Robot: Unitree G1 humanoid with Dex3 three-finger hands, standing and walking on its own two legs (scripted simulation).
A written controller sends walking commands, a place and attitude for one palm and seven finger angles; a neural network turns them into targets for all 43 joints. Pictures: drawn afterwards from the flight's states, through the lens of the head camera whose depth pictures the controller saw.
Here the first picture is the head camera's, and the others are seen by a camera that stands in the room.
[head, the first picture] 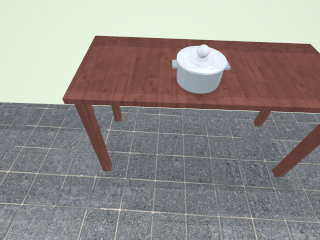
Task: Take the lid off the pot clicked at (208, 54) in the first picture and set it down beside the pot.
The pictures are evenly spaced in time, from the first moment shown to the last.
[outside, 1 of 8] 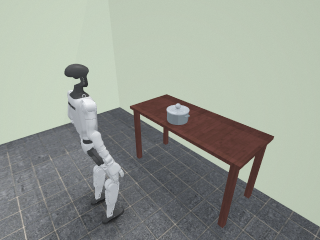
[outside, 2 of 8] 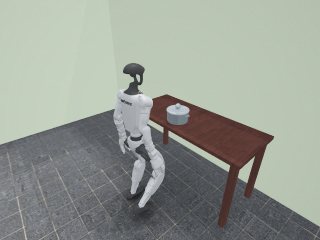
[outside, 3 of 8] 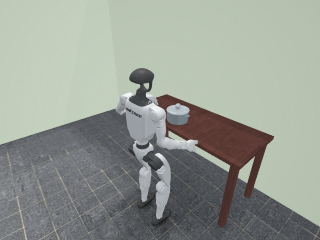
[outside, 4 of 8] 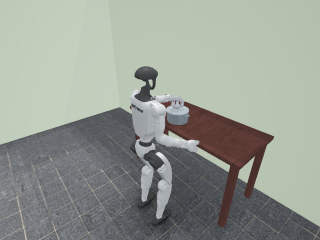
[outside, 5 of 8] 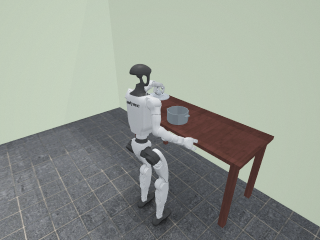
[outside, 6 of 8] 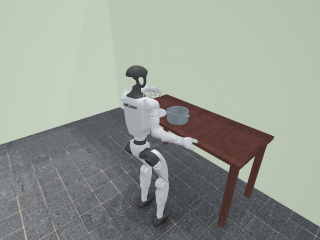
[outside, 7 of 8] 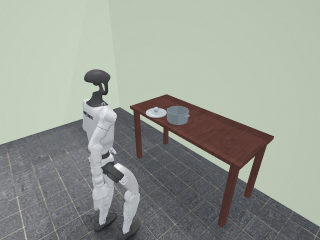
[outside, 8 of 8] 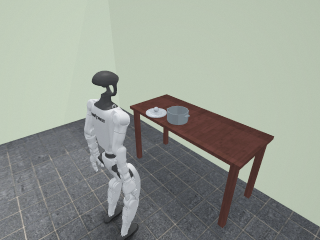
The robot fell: no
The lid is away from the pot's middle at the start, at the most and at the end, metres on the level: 0.00 0.25 0.24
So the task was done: yes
